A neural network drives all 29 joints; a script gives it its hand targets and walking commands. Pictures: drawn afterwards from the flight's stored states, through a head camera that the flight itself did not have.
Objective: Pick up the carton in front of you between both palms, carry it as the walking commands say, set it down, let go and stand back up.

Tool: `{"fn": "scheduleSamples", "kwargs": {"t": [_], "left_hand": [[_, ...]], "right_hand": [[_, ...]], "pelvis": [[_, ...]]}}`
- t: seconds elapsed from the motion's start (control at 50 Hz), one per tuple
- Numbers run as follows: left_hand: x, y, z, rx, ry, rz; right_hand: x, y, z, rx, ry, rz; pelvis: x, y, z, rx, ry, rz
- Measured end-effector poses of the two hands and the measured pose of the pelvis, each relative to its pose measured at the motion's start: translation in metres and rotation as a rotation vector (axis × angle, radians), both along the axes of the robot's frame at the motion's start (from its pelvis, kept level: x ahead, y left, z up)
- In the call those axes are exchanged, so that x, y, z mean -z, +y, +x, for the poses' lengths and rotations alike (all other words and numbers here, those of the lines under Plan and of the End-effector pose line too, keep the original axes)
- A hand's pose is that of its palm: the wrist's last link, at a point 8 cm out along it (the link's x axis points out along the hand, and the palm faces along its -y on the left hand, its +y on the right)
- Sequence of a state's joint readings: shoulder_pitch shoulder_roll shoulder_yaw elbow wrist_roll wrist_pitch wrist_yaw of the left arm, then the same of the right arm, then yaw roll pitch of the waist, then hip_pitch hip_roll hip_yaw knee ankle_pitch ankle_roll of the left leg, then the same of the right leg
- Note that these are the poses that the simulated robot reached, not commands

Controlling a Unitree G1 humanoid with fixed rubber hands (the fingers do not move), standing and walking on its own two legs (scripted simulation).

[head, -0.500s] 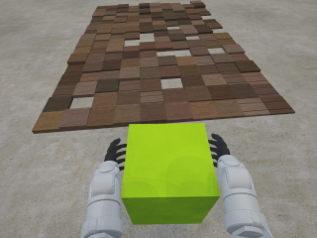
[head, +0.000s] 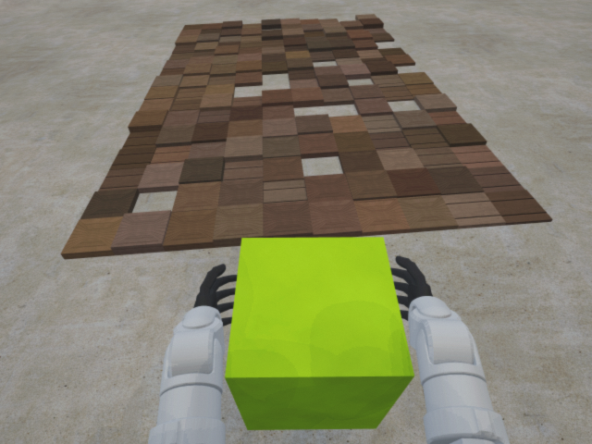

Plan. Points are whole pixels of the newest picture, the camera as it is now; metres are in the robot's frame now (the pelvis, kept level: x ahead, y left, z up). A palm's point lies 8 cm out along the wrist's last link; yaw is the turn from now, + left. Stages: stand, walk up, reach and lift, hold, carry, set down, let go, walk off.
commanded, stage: hold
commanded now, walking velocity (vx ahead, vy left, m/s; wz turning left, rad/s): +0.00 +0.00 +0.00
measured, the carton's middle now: (312, 338) +0.29 +0.00 -0.03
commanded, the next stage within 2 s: carry in 1.46 s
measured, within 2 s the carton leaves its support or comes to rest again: neither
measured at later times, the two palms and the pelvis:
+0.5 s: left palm (204, 318) +0.28 +0.15 +0.05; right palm (422, 308) +0.28 -0.15 +0.05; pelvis -0.01 +0.00 +0.00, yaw +0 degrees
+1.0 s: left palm (204, 316) +0.28 +0.15 +0.05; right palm (421, 306) +0.28 -0.15 +0.05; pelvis +0.00 +0.00 +0.00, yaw +0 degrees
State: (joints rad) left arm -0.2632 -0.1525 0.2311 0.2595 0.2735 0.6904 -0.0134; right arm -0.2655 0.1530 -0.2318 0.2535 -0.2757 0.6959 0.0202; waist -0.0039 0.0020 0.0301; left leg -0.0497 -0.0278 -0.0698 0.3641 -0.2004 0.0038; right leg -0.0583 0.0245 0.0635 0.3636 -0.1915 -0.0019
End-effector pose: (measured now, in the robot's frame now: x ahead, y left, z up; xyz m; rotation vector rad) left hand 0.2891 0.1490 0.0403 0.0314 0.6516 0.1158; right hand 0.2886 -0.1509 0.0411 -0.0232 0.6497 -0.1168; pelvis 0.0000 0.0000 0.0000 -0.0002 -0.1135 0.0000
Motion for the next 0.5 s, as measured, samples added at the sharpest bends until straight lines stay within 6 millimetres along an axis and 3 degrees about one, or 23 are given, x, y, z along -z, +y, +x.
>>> {"fn": "scheduleSamples", "kwargs": {"t": [0.14,0.5], "left_hand": [[-0.013,0.001,-0.007,-0.005,-0.024,0.001],[-0.012,0.001,-0.012,-0.019,-0.011,-0.023]], "right_hand": [[-0.013,0.001,-0.006,-0.003,-0.024,-0.001],[-0.013,0.001,-0.01,0.012,-0.011,0.023]], "pelvis": [[-0.001,0.0,-0.002,0.0,-0.018,-0.001],[0.002,0.0,-0.015,-0.001,-0.04,-0.001]]}}
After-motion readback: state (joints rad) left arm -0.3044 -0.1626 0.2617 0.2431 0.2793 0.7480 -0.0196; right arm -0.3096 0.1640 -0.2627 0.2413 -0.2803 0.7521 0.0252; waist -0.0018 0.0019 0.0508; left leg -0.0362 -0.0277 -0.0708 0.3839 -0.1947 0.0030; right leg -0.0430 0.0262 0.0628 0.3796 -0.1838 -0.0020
